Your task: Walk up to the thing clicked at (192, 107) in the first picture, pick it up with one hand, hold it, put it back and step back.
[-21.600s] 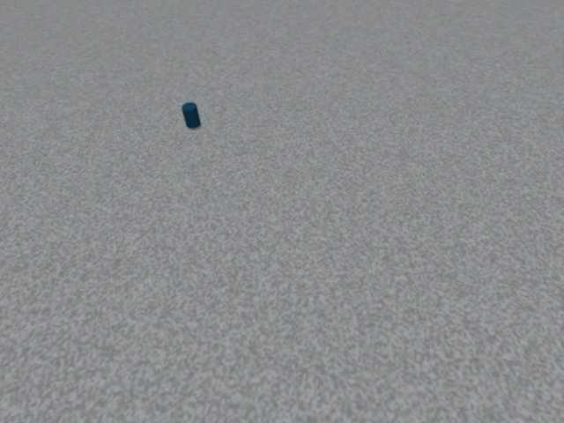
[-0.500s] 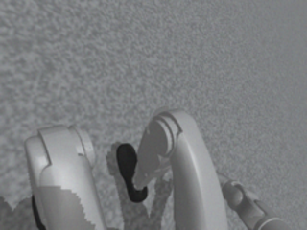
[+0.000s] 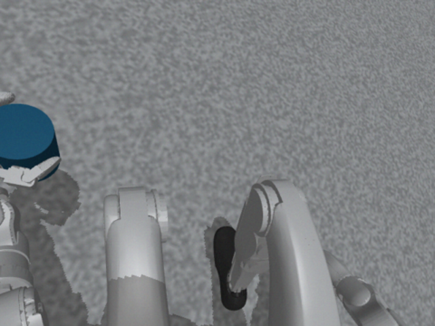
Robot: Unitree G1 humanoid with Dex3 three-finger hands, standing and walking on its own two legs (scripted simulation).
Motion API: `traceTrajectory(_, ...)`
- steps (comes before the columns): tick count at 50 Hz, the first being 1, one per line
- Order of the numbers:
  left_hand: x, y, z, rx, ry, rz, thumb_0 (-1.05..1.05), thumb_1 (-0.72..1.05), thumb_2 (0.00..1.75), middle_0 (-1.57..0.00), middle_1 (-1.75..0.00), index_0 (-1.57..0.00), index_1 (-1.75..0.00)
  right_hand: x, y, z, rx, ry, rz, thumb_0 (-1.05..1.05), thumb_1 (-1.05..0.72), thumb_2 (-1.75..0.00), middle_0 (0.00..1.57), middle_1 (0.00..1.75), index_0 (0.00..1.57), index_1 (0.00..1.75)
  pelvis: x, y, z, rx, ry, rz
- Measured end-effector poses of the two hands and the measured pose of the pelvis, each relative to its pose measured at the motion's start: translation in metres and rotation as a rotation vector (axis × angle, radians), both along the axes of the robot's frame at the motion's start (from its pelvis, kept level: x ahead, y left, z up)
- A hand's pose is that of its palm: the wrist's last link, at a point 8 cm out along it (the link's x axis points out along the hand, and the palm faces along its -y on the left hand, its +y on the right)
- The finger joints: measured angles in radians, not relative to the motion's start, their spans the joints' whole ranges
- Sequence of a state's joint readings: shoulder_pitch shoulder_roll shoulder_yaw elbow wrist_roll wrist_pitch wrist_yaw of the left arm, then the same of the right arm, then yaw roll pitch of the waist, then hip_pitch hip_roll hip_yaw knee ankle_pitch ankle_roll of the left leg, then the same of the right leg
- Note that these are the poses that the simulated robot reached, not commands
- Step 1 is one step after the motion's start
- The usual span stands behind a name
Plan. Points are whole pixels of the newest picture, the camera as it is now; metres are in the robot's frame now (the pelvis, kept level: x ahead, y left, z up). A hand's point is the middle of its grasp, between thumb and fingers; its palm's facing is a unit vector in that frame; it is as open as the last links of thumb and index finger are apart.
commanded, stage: settle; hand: left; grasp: from the side
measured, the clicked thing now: (26, 146) +0.39 +0.31 -0.12
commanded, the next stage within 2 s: lift in 1.16 s
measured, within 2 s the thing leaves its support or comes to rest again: neither
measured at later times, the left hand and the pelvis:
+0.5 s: hand (17, 115) +0.40 +0.30 -0.01, palm faces +0.38 -0.92 -0.05, open 11.9 cm; pelvis +0.02 -0.02 +0.03, yaw +5 degrees
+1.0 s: hand (13, 103) +0.40 +0.29 +0.03, palm faces +0.41 -0.91 -0.04, open 11.9 cm; pelvis +0.02 -0.02 +0.06, yaw +7 degrees
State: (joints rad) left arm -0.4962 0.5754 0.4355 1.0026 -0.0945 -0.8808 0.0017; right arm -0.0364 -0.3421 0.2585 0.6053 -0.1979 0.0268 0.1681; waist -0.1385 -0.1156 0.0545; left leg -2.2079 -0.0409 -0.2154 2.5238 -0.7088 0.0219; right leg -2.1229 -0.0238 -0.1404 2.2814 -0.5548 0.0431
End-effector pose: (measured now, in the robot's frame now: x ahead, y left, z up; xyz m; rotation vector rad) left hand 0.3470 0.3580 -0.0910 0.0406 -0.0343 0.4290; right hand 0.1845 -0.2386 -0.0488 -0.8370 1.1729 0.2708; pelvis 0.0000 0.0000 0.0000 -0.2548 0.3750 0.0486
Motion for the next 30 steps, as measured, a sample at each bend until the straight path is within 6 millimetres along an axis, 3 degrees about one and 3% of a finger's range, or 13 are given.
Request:
traceTrajectory(15,0.011,-0.010,0.053,0.011,0.018,-0.027,0.02,-0.55,1.01,-0.63,-0.95,-0.59,-0.93,0.012,-0.013,-0.020,0.096,-0.008,-0.157,0.01,-0.90,-0.90,0.20,0.30,0.20,0.30,0.015,-0.011,0.019,0.068,0.126,0.025)
traceTrajectory(30,0.010,-0.018,0.091,-0.010,0.032,-0.022,0.02,-0.55,1.02,-0.64,-0.94,-0.59,-0.92,0.019,-0.022,-0.012,0.139,-0.067,-0.251,0.01,-0.91,-0.91,0.20,0.30,0.20,0.30,0.017,-0.017,0.037,0.109,0.175,0.038)
